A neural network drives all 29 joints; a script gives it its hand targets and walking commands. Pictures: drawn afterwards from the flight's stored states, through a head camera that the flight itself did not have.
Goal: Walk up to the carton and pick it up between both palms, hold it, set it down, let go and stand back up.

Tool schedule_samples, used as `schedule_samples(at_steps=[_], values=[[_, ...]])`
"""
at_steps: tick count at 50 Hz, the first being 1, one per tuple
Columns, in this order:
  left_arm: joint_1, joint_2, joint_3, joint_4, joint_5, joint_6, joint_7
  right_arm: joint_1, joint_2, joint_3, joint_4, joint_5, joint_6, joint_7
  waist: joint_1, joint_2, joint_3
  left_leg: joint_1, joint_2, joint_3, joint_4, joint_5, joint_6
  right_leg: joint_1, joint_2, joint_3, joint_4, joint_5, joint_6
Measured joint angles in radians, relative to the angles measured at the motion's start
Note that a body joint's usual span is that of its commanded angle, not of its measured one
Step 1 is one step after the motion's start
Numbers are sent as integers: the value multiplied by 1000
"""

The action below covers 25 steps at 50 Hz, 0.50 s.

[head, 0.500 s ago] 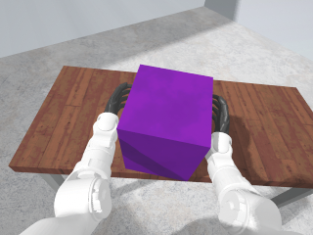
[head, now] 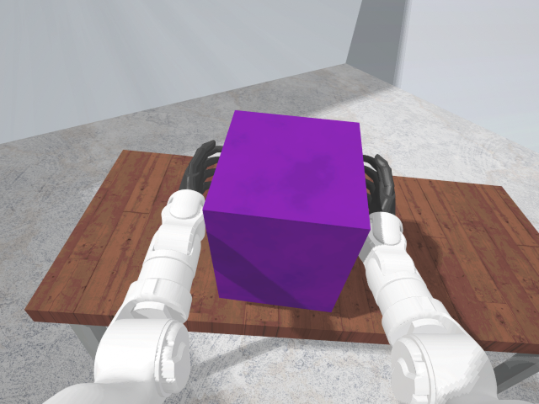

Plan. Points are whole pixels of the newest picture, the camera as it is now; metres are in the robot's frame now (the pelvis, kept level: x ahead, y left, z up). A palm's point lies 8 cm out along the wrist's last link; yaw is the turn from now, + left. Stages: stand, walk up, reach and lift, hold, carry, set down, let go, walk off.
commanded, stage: reach and lift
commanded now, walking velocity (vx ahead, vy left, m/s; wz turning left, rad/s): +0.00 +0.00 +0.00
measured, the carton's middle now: (285, 215) +0.39 -0.01 +0.09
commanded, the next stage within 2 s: hold in 1.90 s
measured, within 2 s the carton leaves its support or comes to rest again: neither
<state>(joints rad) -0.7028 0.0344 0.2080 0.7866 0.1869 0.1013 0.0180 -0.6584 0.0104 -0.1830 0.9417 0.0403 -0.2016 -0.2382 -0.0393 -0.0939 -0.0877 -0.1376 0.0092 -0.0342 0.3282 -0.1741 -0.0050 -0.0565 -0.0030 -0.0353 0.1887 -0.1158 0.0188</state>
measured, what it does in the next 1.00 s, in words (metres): stands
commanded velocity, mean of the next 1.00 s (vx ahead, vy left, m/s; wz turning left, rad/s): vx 0.00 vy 0.00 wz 0.00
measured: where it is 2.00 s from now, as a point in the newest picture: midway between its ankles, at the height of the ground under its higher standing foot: outside the picture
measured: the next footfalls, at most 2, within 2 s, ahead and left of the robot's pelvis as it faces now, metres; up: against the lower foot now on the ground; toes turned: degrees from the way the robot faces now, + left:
none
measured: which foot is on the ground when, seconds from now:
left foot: down 0.00-1.00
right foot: down 0.00-1.00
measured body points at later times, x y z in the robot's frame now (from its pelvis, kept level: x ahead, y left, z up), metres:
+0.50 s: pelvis -0.02 +0.00 +0.00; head -0.06 +0.05 +0.44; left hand +0.38 +0.12 +0.16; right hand +0.34 -0.18 +0.15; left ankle +0.00 +0.11 -0.75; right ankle -0.01 -0.13 -0.75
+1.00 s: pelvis -0.03 -0.03 +0.00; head -0.09 +0.02 +0.44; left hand +0.36 +0.12 +0.18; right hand +0.36 -0.17 +0.19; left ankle +0.00 +0.11 -0.75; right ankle -0.01 -0.13 -0.75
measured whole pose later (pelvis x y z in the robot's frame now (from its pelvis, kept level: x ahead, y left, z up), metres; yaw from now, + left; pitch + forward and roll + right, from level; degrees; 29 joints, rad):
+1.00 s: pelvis -0.03 -0.03 +0.00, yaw +1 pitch -10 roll -1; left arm -0.72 -0.02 0.34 0.36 0.34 0.69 -0.06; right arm -0.79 -0.04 -0.06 0.80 0.17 0.26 -0.23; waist -0.10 -0.11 0.02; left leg 0.00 0.03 -0.06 0.35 -0.17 -0.03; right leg 0.05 0.02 -0.07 0.29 -0.16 -0.01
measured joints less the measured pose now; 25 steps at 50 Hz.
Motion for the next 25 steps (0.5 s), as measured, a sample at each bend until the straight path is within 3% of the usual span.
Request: schedule_samples(at_steps=[5, 9, 16, 22, 25], values=[[19, -4, 2, -151, 14, 149, -4, -17, -9, 38, -68, 42, 103, 0, -20, -10, 56, 80, -9, -25, 18, -20, 3, 96, -7, -26, 4, -22, 4], [-7, -12, 35, -220, 54, 245, -38, -29, -1, 25, -111, 30, 168, 0, -41, -30, 114, 129, -17, -40, 21, -21, 6, 150, -13, -41, 9, -30, 7], [6, -33, 58, -291, 122, 338, -87, 11, 24, 13, -161, 26, 223, 1, -68, -51, 187, 164, -15, -31, 25, -16, 7, 182, -12, -33, 12, -21, 6], [83, -57, -13, -396, 75, 374, -28, 92, -10, 71, -242, 87, 225, 7, -66, -27, 131, 84, -2, -8, 44, -13, 1, 90, -1, -9, 33, -10, 1], [65, -69, -20, -425, 68, 394, 3, 70, -37, 81, -260, 117, 239, 16, -43, -2, 106, 58, 9, 11, 56, -15, 0, 50, 7, 11, 57, -10, -2]])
